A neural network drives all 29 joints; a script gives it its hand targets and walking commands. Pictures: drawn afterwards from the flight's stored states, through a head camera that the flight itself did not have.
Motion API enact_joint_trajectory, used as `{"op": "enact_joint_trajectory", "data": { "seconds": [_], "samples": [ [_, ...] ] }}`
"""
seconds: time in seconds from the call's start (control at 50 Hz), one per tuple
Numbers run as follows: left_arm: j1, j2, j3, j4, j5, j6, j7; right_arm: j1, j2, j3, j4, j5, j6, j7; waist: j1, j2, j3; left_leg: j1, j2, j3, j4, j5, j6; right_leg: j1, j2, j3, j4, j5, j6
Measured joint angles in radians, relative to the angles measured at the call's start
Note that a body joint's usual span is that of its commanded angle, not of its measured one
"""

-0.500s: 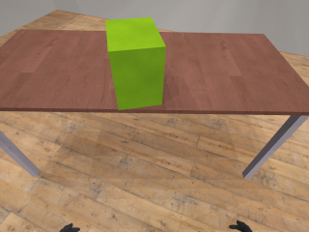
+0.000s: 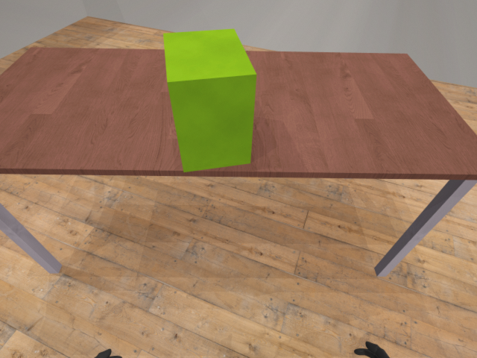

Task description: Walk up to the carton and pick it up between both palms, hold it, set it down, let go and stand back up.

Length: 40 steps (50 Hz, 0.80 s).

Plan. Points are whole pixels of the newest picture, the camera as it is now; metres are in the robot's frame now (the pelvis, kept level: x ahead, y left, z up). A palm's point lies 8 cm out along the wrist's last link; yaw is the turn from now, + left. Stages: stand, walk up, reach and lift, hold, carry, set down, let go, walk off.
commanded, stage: stand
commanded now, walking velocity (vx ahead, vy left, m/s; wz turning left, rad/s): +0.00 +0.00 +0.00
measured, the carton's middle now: (208, 101) +0.69 +0.07 +0.06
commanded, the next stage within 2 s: walk up in 1.96 s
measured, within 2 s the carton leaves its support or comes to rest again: neither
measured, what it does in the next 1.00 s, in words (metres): stands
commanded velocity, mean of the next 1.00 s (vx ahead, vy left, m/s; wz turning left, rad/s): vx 0.00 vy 0.00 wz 0.00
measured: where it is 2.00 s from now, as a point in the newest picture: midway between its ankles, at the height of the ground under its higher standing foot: outside the picture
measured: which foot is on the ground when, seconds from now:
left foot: down 0.00-1.00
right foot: down 0.00-1.00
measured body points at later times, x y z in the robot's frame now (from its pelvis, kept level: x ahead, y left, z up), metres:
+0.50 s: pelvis +0.00 +0.00 +0.00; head +0.00 +0.00 +0.45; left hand +0.10 +0.26 -0.11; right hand +0.10 -0.26 -0.11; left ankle +0.01 +0.12 -0.73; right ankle +0.01 -0.12 -0.73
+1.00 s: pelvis +0.00 +0.00 +0.00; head +0.00 +0.00 +0.45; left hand +0.08 +0.26 -0.11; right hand +0.08 -0.26 -0.11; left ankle +0.01 +0.12 -0.73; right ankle +0.01 -0.12 -0.73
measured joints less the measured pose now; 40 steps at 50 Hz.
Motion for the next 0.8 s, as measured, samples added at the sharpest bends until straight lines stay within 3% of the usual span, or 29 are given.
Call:
{"op": "enact_joint_trajectory", "data": {
  "seconds": [0.8],
  "samples": [
    [0.009, 0.004, -0.006, 0.041, -0.002, 0.001, 0.004, 0.019, -0.005, 0.006, 0.033, 0.000, -0.001, -0.003, -0.001, 0.002, -0.003, -0.002, 0.001, -0.010, -0.023, 0.024, -0.004, 0.002, 0.000, -0.007, -0.026, 0.022, -0.002]
  ]
}}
